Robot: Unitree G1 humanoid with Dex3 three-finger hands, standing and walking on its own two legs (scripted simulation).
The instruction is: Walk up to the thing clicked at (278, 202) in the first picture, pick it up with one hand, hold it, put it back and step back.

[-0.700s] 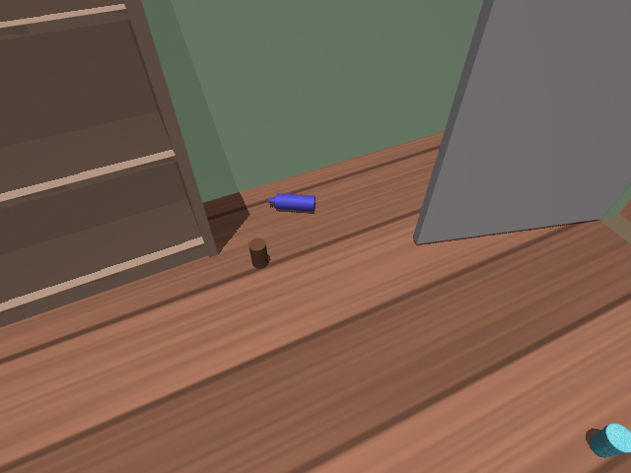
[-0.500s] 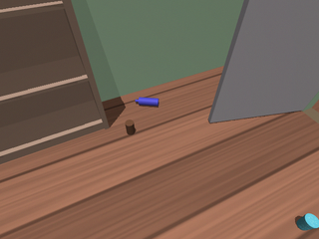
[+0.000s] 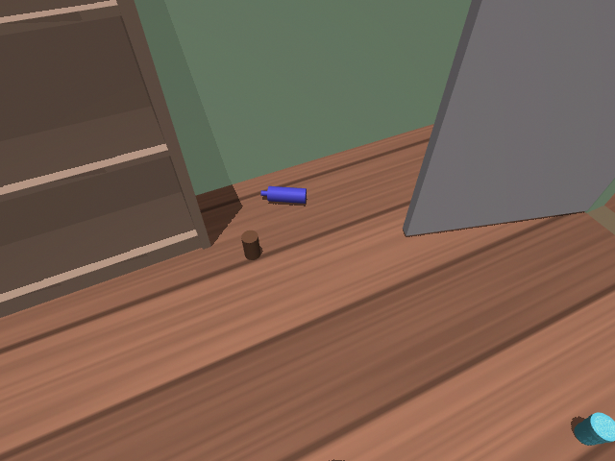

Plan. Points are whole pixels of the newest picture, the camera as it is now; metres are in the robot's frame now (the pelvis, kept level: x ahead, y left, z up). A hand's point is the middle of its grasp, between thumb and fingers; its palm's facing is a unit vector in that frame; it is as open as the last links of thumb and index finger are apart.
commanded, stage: stand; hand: left
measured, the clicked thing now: (283, 194) +1.30 +0.11 -0.75
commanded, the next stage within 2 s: walk up in 0.42 s
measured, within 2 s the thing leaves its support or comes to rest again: neither
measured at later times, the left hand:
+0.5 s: hand out of the picture +0.08 +0.25 -0.15, palm faces -0.03 -0.94 -0.33, open 7.4 cm
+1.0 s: hand (184, 450) +0.16 +0.19 -0.14, palm faces -0.04 -0.92 -0.38, open 7.4 cm
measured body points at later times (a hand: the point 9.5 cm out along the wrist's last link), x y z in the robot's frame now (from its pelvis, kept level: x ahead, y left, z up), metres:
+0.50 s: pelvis +0.01 +0.00 +0.00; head +0.00 +0.00 +0.45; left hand +0.09 +0.30 -0.13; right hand +0.08 -0.31 -0.13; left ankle +0.01 +0.12 -0.74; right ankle +0.00 -0.11 -0.74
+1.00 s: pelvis +0.14 -0.09 +0.00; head +0.13 -0.10 +0.44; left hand +0.16 +0.23 -0.11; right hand +0.19 -0.42 -0.13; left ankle +0.24 +0.05 -0.69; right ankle +0.12 -0.19 -0.75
